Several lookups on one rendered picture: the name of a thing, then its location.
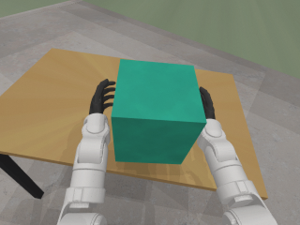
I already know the robot left hand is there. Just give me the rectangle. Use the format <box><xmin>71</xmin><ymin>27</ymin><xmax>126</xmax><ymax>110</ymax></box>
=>
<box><xmin>89</xmin><ymin>79</ymin><xmax>116</xmax><ymax>115</ymax></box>

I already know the carton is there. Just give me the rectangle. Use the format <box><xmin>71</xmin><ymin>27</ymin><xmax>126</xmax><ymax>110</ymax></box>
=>
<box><xmin>111</xmin><ymin>59</ymin><xmax>207</xmax><ymax>165</ymax></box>

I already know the table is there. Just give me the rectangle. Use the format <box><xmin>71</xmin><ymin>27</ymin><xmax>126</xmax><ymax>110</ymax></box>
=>
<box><xmin>0</xmin><ymin>48</ymin><xmax>268</xmax><ymax>201</ymax></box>

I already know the robot right upper arm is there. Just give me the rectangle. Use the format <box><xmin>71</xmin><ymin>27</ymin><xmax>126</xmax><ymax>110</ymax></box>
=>
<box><xmin>222</xmin><ymin>204</ymin><xmax>277</xmax><ymax>225</ymax></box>

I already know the robot right forearm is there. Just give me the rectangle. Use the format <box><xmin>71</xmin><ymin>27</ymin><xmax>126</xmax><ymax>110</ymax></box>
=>
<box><xmin>197</xmin><ymin>118</ymin><xmax>278</xmax><ymax>225</ymax></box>

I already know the robot left forearm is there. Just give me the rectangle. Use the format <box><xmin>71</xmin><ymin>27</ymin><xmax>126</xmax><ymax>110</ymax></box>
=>
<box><xmin>56</xmin><ymin>112</ymin><xmax>111</xmax><ymax>225</ymax></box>

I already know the robot left upper arm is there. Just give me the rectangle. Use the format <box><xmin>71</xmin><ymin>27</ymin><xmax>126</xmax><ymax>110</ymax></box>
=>
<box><xmin>58</xmin><ymin>213</ymin><xmax>108</xmax><ymax>225</ymax></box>

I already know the robot right hand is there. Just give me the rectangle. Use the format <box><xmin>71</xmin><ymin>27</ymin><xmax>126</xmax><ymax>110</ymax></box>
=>
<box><xmin>199</xmin><ymin>87</ymin><xmax>216</xmax><ymax>120</ymax></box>

